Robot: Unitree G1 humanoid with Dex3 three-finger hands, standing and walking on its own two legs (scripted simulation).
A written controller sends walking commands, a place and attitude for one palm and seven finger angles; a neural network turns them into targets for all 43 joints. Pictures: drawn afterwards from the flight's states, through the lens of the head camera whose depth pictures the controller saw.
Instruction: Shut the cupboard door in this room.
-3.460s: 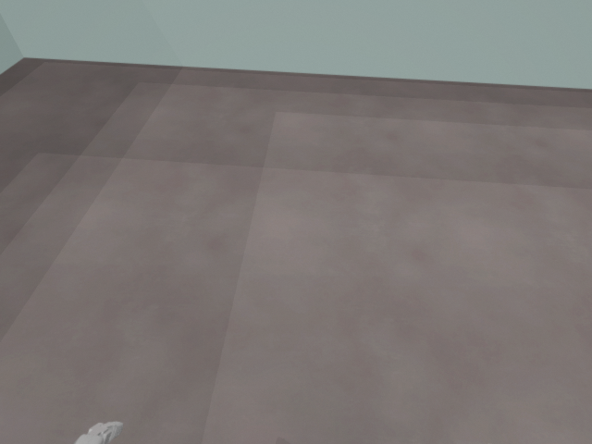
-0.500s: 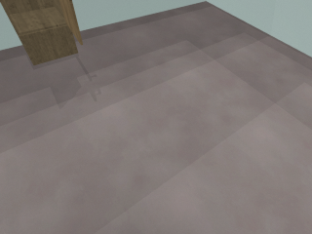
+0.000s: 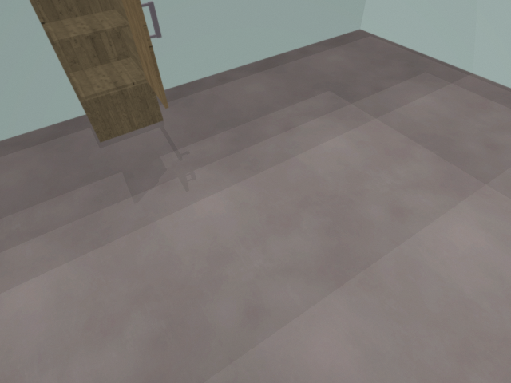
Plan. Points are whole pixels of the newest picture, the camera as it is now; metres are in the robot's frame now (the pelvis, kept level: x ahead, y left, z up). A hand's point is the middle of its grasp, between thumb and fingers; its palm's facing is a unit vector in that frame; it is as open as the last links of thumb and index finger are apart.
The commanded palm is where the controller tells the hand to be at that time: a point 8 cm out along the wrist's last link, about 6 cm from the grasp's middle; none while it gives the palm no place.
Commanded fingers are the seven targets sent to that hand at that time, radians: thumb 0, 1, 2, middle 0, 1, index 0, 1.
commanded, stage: turn or walk to find it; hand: left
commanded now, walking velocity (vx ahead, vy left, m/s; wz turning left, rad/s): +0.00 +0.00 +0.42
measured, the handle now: (150, 20) +1.59 +0.57 -0.01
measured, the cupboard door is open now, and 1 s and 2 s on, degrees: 87 87 87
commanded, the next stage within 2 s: stand and wait in 0.06 s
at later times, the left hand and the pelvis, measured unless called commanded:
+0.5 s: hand out of the picture -0.04 +0.21 -0.18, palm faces +0.13 -0.97 -0.19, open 7.4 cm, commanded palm none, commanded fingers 0.00 0.90 0.90 -0.20 -0.30 -0.20 -0.30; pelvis -0.03 +0.04 +0.00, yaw +4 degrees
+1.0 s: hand out of the picture -0.05 +0.23 -0.18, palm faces +0.20 -0.96 -0.21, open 7.4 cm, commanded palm none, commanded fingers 0.00 0.90 0.90 -0.20 -0.30 -0.20 -0.30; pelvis -0.05 +0.03 -0.01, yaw +9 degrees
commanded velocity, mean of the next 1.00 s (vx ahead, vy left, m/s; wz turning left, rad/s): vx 0.00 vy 0.00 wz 0.18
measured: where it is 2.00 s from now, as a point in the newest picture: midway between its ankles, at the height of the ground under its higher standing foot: outside the picture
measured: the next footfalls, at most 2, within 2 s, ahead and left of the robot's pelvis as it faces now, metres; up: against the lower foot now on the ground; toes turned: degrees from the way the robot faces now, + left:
left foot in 0.28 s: -0.01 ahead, +0.14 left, +0.00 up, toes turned +9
right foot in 0.54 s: +0.01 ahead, -0.09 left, +0.00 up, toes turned -1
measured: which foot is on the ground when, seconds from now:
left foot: up 0.00-0.26, down 0.28-1.00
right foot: down 0.00-0.30, up 0.32-0.52, down 0.54-0.96, up 0.98-1.00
